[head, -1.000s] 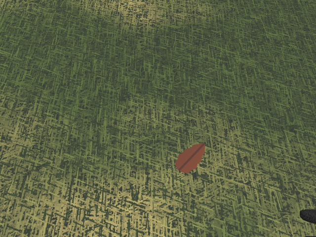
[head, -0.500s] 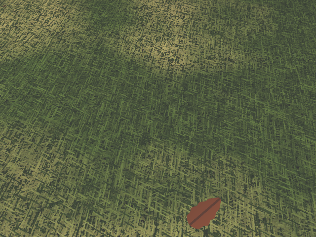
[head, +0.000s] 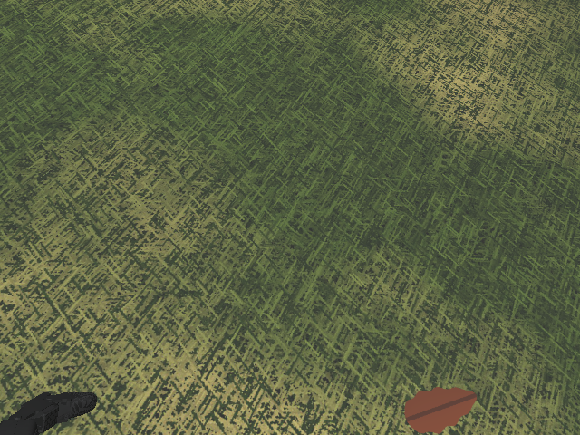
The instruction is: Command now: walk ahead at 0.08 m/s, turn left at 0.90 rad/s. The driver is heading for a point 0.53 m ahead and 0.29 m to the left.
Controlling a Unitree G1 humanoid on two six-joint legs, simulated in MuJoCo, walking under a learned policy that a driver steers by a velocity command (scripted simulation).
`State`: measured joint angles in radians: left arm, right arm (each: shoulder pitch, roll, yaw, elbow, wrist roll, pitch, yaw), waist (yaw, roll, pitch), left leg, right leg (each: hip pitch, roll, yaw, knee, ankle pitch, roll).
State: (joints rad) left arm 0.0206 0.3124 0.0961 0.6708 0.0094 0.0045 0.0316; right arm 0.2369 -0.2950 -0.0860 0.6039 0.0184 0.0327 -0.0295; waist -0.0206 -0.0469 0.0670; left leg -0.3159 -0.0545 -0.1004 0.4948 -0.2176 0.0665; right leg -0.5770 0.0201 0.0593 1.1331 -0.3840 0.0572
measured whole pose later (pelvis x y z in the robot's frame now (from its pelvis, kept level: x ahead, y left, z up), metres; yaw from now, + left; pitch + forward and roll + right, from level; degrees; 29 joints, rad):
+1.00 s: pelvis +0.43 +0.28 -0.01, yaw +54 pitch +1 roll +1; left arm 0.15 0.28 0.02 0.64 0.01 -0.11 0.01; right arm 0.30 -0.29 -0.05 0.77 0.03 -0.05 -0.01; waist -0.01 -0.02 0.10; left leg -0.13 -0.20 -0.03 0.42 -0.29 0.17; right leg -0.70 -0.14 0.05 1.10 -0.28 0.06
